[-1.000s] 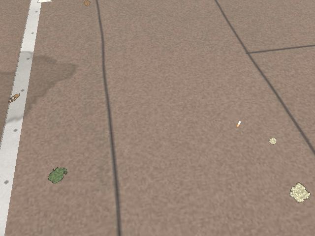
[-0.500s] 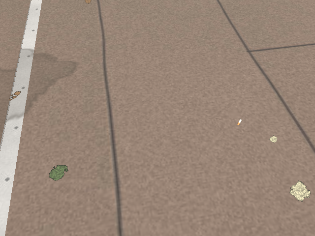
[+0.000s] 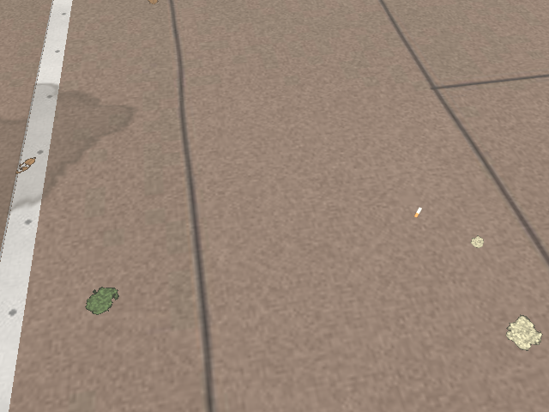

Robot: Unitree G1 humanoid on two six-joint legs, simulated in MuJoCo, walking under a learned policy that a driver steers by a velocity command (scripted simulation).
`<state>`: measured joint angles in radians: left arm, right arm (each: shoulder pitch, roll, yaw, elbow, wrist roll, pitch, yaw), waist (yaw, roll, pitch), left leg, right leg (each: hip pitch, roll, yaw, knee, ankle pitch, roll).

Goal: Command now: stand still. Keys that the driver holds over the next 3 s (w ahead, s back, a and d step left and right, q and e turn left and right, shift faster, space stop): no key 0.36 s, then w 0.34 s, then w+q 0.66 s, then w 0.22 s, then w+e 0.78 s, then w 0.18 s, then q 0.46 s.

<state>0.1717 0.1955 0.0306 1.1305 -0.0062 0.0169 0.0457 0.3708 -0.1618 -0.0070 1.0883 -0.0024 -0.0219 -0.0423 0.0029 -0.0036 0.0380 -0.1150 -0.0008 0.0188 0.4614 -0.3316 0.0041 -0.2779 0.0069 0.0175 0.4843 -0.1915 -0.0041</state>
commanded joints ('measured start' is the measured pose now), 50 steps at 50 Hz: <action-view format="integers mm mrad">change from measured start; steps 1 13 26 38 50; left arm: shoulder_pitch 24 39 -62 192 301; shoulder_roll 96 90 56 86 157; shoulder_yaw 14 15 13 18 21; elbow -23 -24 -96 -58 -65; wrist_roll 0 -1 -24 0 7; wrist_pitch -6 -7 -87 -142 -125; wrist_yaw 3 5 -32 -63 -15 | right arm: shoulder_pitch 103 117 151 -46 -407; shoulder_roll -82 -73 -194 -139 -69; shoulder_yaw -15 -18 -72 -69 -36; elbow -5 -6 -37 -155 -323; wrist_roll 0 1 25 45 30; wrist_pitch -3 -5 -39 -93 -59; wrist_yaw -2 -2 -8 34 87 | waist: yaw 0 0 -47 21 67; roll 11 11 175 -51 -30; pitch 21 25 211 76 133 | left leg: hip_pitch -152 -154 -96 -647 -621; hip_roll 29 28 354 124 78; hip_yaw -27 -28 -465 -118 20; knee -109 -108 -324 745 233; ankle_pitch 115 116 -409 105 385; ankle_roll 14 15 252 101 72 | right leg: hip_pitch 114 112 -320 275 277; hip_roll -33 -33 -46 -267 -250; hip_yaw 34 33 -32 238 -149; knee -53 -49 358 -337 -378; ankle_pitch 135 136 -258 -27 344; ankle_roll -37 -36 -65 -158 -130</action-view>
